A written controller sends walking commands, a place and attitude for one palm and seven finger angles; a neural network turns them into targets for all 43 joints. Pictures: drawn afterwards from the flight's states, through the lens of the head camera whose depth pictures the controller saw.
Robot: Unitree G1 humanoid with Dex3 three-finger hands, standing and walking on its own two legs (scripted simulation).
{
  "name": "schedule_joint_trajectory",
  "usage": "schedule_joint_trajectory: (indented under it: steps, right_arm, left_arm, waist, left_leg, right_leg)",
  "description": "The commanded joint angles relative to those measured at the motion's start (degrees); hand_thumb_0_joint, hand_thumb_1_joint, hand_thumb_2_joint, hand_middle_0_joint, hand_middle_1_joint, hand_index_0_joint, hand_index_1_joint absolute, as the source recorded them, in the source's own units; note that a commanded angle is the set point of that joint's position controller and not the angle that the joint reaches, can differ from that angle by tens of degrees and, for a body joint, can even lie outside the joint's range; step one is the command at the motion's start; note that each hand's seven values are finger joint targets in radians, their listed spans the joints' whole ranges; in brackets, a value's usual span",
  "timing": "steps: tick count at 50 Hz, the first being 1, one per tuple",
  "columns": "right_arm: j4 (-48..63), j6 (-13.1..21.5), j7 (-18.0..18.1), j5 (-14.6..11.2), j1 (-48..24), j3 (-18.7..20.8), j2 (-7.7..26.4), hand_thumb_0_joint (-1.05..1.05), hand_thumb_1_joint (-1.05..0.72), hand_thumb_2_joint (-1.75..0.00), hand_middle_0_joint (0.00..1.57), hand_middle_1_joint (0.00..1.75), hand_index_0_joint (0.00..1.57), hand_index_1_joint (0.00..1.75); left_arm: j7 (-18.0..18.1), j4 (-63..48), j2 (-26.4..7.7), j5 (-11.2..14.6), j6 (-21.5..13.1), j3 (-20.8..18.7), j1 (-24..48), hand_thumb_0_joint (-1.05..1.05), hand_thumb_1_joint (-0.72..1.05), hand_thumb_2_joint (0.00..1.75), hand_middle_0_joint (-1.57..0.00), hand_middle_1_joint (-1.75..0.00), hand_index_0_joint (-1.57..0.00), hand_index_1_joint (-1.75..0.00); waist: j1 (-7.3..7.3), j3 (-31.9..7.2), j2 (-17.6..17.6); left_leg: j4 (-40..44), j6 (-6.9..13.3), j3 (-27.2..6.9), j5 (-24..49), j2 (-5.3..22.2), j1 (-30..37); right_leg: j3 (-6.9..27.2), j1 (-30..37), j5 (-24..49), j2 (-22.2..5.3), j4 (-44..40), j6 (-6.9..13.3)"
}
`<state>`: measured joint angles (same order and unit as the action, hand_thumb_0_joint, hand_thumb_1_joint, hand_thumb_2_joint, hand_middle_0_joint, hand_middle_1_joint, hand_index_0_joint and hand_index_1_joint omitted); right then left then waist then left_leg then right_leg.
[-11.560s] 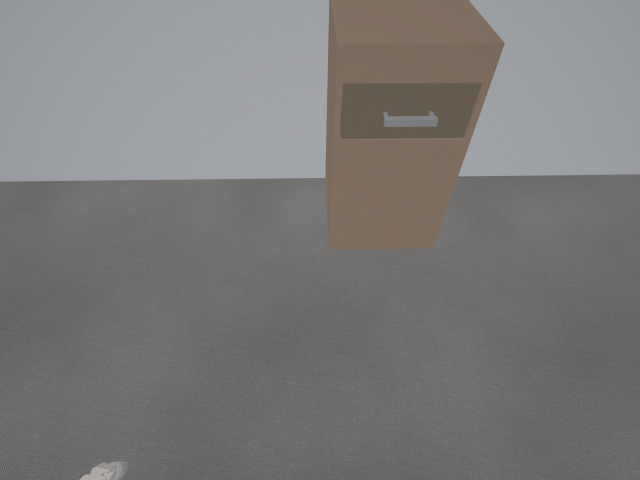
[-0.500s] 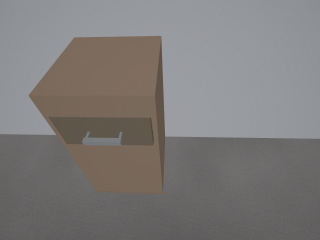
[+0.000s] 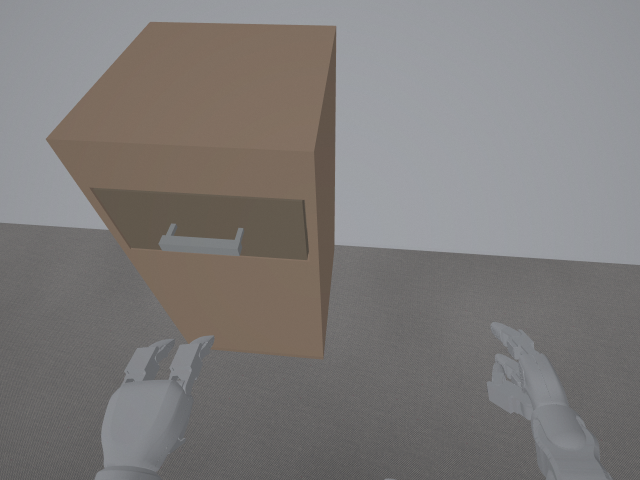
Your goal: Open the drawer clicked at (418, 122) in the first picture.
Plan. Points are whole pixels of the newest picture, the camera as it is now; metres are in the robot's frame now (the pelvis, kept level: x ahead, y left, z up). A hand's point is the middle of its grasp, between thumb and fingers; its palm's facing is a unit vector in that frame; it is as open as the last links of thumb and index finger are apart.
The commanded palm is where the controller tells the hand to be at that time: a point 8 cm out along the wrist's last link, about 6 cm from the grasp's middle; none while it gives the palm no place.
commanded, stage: raise the hand with hooked fingers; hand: left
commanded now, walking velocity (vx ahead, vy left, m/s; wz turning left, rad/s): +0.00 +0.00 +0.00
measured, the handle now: (203, 237) +0.52 +0.31 -0.10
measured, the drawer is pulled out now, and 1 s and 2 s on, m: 0.00 0.00 0.00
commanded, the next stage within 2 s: move the hooked fingers above the handle in 1.48 s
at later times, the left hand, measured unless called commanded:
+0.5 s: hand (151, 354) +0.24 +0.25 +0.03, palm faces -0.02 -0.10 -0.99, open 11.6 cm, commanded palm +0.22 +0.25 +0.09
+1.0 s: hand (120, 283) +0.29 +0.28 +0.09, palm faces +0.05 -0.07 -1.00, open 13.8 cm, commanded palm +0.27 +0.28 +0.15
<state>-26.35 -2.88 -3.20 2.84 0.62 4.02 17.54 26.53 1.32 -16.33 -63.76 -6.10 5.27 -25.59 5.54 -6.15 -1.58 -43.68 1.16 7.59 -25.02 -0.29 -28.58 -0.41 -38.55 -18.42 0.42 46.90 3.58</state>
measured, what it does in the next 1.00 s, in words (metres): stands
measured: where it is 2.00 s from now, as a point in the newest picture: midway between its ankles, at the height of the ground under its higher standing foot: outside the picture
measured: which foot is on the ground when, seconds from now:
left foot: down 0.00-1.00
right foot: down 0.00-1.00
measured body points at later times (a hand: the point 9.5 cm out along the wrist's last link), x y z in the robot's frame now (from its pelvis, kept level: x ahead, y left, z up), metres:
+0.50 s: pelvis +0.01 +0.01 +0.02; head +0.06 -0.02 +0.46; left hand +0.23 +0.25 +0.08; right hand +0.18 -0.22 -0.11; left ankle -0.04 +0.11 -0.70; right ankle +0.05 -0.08 -0.70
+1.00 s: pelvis +0.01 +0.03 +0.03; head +0.03 +0.00 +0.48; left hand +0.28 +0.28 +0.15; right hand +0.24 -0.16 -0.07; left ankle -0.04 +0.11 -0.70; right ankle +0.05 -0.08 -0.70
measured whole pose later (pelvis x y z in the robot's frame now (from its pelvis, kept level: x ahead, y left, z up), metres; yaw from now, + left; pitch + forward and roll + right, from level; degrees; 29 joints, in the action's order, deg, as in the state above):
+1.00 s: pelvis +0.01 +0.03 +0.03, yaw +3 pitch +2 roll +0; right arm -33.4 -6.2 1.2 0.5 4.6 -1.0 12.3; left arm 8.3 5.3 -24.0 -56.6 2.7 5.0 3.3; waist 5.8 -0.6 4.0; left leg -29.2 2.7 3.6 -18.9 -1.9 -12.8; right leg -3.7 -19.9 -12.6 -0.8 30.0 1.4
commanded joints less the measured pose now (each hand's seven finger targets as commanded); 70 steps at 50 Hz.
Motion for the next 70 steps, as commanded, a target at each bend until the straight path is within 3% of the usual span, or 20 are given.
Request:
schedule_joint_trajectory:
  steps: [1,3,6,8,12,14,18,20,22,25,29,34,42,48,54,58,61,64,67,70]
  right_arm:
    - [6.3,-0.5,0.7,0.7,-1.3,0.2,1.0,0.0,-0.9,-0.9,0.2,0.3,0.2,0.3]
    - [5.6,-0.8,1.7,1.4,-1.2,0.1,0.8,0.0,-0.9,-0.9,0.2,0.3,0.2,0.3]
    - [5.0,-0.6,2.8,1.2,-1.5,-0.7,0.5,0.0,-0.9,-0.9,0.2,0.3,0.2,0.3]
    - [4.2,-0.6,3.5,1.1,-1.9,-1.5,0.2,0.0,-0.9,-0.9,0.2,0.3,0.2,0.3]
    - [4.2,-0.9,4.5,0.3,-3.1,-3.0,0.2,0.0,-0.9,-0.9,0.2,0.3,0.2,0.3]
    - [4.0,-0.6,4.4,-0.2,-2.2,-3.0,0.2,0.0,-0.9,-0.9,0.2,0.3,0.2,0.3]
    - [3.4,-0.4,4.3,-0.4,-1.6,-3.1,0.6,0.0,-0.9,-0.9,0.2,0.3,0.2,0.3]
    - [3.4,0.0,4.1,-0.4,-0.9,-2.4,1.0,0.0,-0.9,-0.9,0.2,0.3,0.2,0.3]
    - [3.3,0.1,4.0,-0.2,-0.6,-1.8,1.2,0.0,-0.9,-0.9,0.2,0.3,0.2,0.3]
    - [2.6,0.4,3.8,-0.4,0.7,-0.7,1.7,0.0,-0.9,-0.9,0.2,0.3,0.2,0.3]
    - [1.6,0.3,4.1,-1.1,0.7,-0.1,2.3,0.0,-0.9,-0.9,0.2,0.3,0.2,0.3]
    - [1.1,0.0,4.5,-1.9,-0.4,-0.4,2.5,0.0,-0.9,-0.9,0.2,0.3,0.2,0.3]
    - [1.1,-1.2,4.8,-2.4,-0.9,-1.9,2.2,0.0,-0.9,-0.9,0.2,0.3,0.2,0.3]
    - [0.6,-1.4,4.9,-2.4,-0.4,-2.6,1.9,0.0,-0.9,-0.9,0.2,0.3,0.2,0.3]
    - [-0.3,-1.7,5.0,-2.8,0.4,-2.6,2.4,0.0,-0.9,-0.9,0.2,0.3,0.2,0.3]
    - [0.1,-1.9,4.2,-2.9,1.4,-2.2,2.8,0.0,-0.9,-0.9,0.2,0.3,0.2,0.3]
    - [0.4,-1.8,3.9,-2.6,1.7,-1.7,3.0,0.0,-0.9,-0.9,0.2,0.3,0.2,0.3]
    - [0.2,-1.7,3.7,-2.8,2.1,-1.4,3.1,0.0,-0.9,-0.9,0.2,0.3,0.2,0.3]
    - [0.0,-1.6,3.7,-2.9,2.2,-1.1,3.4,0.0,-0.9,-0.9,0.2,0.3,0.2,0.3]
    - [-0.4,-1.4,3.7,-3.1,2.4,-0.8,3.2,0.0,-0.9,-0.9,0.2,0.3,0.2,0.3]
  left_arm:
    - [7.4,-12.7,-10.3,-3.0,1.3,-8.0,11.3,0.0,0.39,0.68,-0.24,-0.63,-0.24,-0.63]
    - [8.0,-15.3,-11.5,-2.7,1.6,-7.5,19.6,0.0,0.34,0.66,-0.24,-0.66,-0.24,-0.66]
    - [5.9,-13.8,-12.3,-0.3,2.1,-6.5,21.8,0.0,0.27,0.63,-0.25,-0.7,-0.25,-0.7]
    - [3.6,-11.4,-11.1,1.7,3.6,-4.9,22.7,0.0,0.22,0.61,-0.25,-0.74,-0.25,-0.74]
    - [-2.0,-8.2,-12.3,4.3,7.3,-6.2,18.5,0.0,0.13,0.57,-0.25,-0.8,-0.25,-0.8]
    - [-4.6,-7.8,-12.1,5.0,7.7,-6.5,13.0,0.0,0.08,0.55,-0.26,-0.82,-0.26,-0.82]
    - [-6.6,-8.4,-12.8,5.6,6.5,-8.2,12.2,0.0,-0.01,0.51,-0.27,-0.88,-0.27,-0.88]
    - [-6.2,-10.8,-14.0,5.3,5.2,-9.7,12.3,0.0,-0.06,0.49,-0.27,-0.92,-0.27,-0.92]
    - [-5.0,-13.9,-14.6,5.2,4.4,-10.8,14.8,0.0,-0.1,0.47,-0.27,-0.94,-0.27,-0.94]
    - [-3.4,-13.8,-14.1,5.3,3.8,-10.4,16.4,0.0,-0.17,0.44,-0.28,-0.99,-0.28,-0.99]
    - [-2.8,-11.8,-14.7,5.4,5.0,-9.7,22.3,0.0,-0.27,0.4,-0.28,-1.05,-0.28,-1.05]
    - [-6.2,-10.6,-14.8,6.3,7.3,-7.1,28.6,0.0,-0.38,0.35,-0.29,-1.12,-0.29,-1.12]
    - [-13.0,-8.0,-17.6,6.5,9.1,-7.7,36.4,0.0,-0.5,0.3,-0.3,-1.2,-0.3,-1.2]
    - [-16.2,-8.6,-19.3,6.8,8.2,-7.4,45.0,0.0,-0.5,0.3,-0.3,-1.2,-0.3,-1.2]
    - [-19.4,-5.8,-20.9,8.7,7.0,-7.7,49.6,0.0,-0.5,0.3,-0.3,-1.2,-0.3,-1.2]
    - [-21.5,-5.2,-19.9,9.7,5.6,-7.8,44.6,0.0,-0.5,0.3,-0.3,-1.2,-0.3,-1.2]
    - [-21.0,-8.2,-20.6,10.0,3.7,-9.0,43.6,0.0,-0.5,0.3,-0.3,-1.2,-0.3,-1.2]
    - [-19.4,-8.7,-21.3,9.8,2.4,-10.2,44.2,0.0,-0.5,0.3,-0.3,-1.2,-0.3,-1.2]
    - [-17.3,-9.1,-23.0,9.5,2.2,-12.1,45.1,0.0,-0.5,0.3,-0.3,-1.2,-0.3,-1.2]
    - [-15.9,-8.3,-22.0,9.4,2.4,-11.2,45.0,0.0,-0.5,0.3,-0.3,-1.2,-0.3,-1.2]
  waist:
    - [-0.94,-15.2,2.9]
    - [-3.33,-15.8,3.0]
    - [-4.51,-15.3,4.4]
    - [-5.14,-13.2,2.2]
    - [-2.72,-11.2,-1.6]
    - [-1.1,-11.1,-1.0]
    - [-0.5,-7.9,-2.4]
    - [-0.07,-9.8,-1.1]
    - [-0.3,-12.0,-0.2]
    - [-1.09,-12.0,2.2]
    - [-1.69,-11.0,2.0]
    - [-1.53,-9.0,3.0]
    - [-0.69,-6.6,1.8]
    - [-0.85,-8.7,4.9]
    - [-1.49,-8.3,2.7]
    - [-0.56,-9.1,2.4]
    - [-0.17,-10.9,3.7]
    - [-0.18,-9.5,4.1]
    - [-0.06,-10.9,3.1]
    - [-0.15,-11.1,4.4]
  left_leg:
    - [-0.8,0.5,-7.8,13.9,-3.5,-1.4]
    - [-3.0,1.0,-8.6,12.7,-3.4,0.4]
    - [-2.4,1.3,-8.1,12.2,-3.1,1.6]
    - [-0.7,1.5,-8.0,10.7,-3.1,0.3]
    - [4.7,1.5,-7.7,11.0,-2.7,-1.6]
    - [7.0,1.0,-7.5,13.5,-2.5,-1.0]
    - [10.1,0.9,-7.8,14.5,-2.0,-0.9]
    - [10.8,0.9,-7.7,16.2,-1.9,0.4]
    - [10.8,1.0,-7.9,17.8,-1.9,1.9]
    - [10.9,0.8,-7.7,19.5,-1.8,4.7]
    - [11.8,0.8,-7.7,19.2,-1.6,6.4]
    - [14.6,0.6,-7.9,20.1,-1.2,9.7]
    - [18.5,0.2,-7.7,22.3,-0.9,12.0]
    - [19.6,-0.6,-8.3,25.9,-0.9,15.1]
    - [20.4,-0.7,-8.4,28.2,-0.7,15.8]
    - [20.6,-1.1,-8.5,31.2,-0.5,15.7]
    - [20.1,-1.4,-9.0,34.5,-0.2,17.0]
    - [20.5,-1.7,-9.2,33.2,-0.1,16.3]
    - [20.6,-1.9,-9.5,31.9,-0.2,15.8]
    - [20.5,-1.7,-8.8,31.5,-0.5,16.2]
  right_leg:
    - [11.9,10.5,10.0,0.2,-4.8,1.3]
    - [12.3,8.1,8.2,-0.3,-5.1,0.7]
    - [9.6,9.9,8.4,-0.3,-6.3,0.0]
    - [8.4,12.6,7.8,-0.3,-8.1,-0.6]
    - [8.4,21.2,8.9,-0.8,-11.7,-0.8]
    - [7.6,24.9,12.1,-0.9,-12.0,-0.8]
    - [6.8,26.4,12.5,-1.0,-13.1,-0.6]
    - [6.5,27.7,14.8,-1.0,-12.9,-0.5]
    - [6.0,28.0,16.1,-1.0,-12.3,-0.4]
    - [4.9,25.8,17.1,-0.9,-12.3,-0.3]
    - [3.5,24.7,14.8,-0.8,-13.1,-0.4]
    - [2.0,25.1,13.3,-0.7,-15.1,-0.4]
    - [1.4,29.2,15.0,-0.3,-18.0,-0.3]
    - [0.5,31.3,17.1,-0.2,-18.9,-0.1]
    - [0.0,32.3,19.3,-0.2,-20.3,-0.3]
    - [-0.2,33.4,20.6,-0.3,-20.3,-0.2]
    - [0.1,33.3,22.1,-0.2,-20.2,-0.2]
    - [-0.2,31.9,20.2,-0.2,-20.1,-0.1]
    - [0.1,32.3,19.7,0.0,-19.9,-0.1]
    - [0.4,32.0,20.0,-0.3,-20.1,-0.1]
